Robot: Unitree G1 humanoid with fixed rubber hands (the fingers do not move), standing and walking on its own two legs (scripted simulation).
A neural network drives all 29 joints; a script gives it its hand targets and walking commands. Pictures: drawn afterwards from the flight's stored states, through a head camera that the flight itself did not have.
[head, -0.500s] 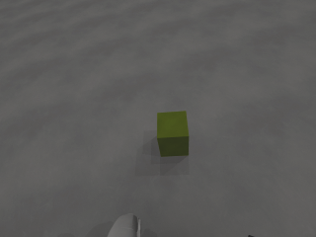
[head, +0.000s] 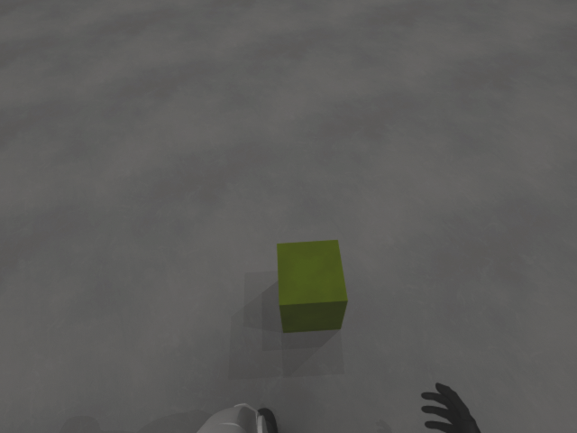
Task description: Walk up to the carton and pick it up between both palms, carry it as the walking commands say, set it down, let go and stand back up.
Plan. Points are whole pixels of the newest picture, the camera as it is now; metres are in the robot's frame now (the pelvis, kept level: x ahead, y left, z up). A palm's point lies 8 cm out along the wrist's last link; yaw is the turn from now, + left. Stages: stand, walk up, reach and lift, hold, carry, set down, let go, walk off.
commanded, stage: walk up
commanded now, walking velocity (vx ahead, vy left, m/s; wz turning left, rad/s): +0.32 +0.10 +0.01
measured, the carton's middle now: (309, 287) +0.59 -0.02 -0.62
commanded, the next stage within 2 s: none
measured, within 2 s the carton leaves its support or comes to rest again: neither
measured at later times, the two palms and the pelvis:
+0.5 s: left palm (191, 327) +0.27 +0.18 -0.10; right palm out of the picture +0.10 -0.24 -0.13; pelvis +0.18 -0.03 +0.02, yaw -1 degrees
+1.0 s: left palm (165, 341) +0.26 +0.23 -0.14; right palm (451, 311) +0.31 -0.25 -0.10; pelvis +0.24 +0.00 +0.02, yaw +1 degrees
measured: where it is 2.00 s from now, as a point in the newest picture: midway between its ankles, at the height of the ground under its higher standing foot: outside the picture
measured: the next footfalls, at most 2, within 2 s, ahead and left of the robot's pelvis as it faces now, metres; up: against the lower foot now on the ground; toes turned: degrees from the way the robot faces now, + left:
right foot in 0.44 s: +0.23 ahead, -0.14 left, +0.00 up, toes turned -10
left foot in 0.84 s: +0.35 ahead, +0.11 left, +0.00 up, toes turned +8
